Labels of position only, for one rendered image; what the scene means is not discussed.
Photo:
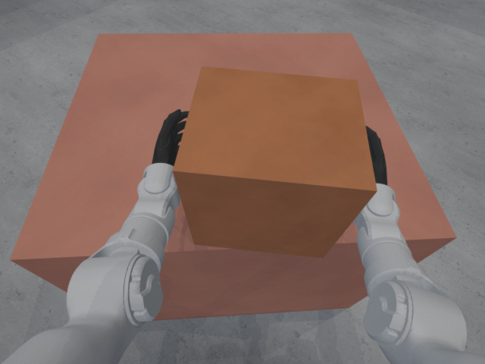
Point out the robot left upper arm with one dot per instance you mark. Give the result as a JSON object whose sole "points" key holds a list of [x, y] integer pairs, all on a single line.
{"points": [[109, 300]]}

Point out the carton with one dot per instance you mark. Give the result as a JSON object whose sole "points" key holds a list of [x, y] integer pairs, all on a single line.
{"points": [[275, 163]]}

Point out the robot right upper arm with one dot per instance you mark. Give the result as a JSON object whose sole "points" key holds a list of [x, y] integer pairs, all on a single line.
{"points": [[416, 326]]}

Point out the right robot hand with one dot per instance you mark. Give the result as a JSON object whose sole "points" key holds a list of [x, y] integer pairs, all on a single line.
{"points": [[377, 157]]}

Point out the left robot forearm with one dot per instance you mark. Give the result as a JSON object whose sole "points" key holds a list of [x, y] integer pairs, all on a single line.
{"points": [[148, 227]]}

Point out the right robot forearm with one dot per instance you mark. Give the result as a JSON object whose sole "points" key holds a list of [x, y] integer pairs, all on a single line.
{"points": [[383, 250]]}

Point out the left robot hand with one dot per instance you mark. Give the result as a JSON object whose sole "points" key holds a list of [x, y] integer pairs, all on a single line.
{"points": [[166, 147]]}

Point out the pedestal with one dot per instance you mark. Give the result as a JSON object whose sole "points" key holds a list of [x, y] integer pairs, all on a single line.
{"points": [[131, 83]]}

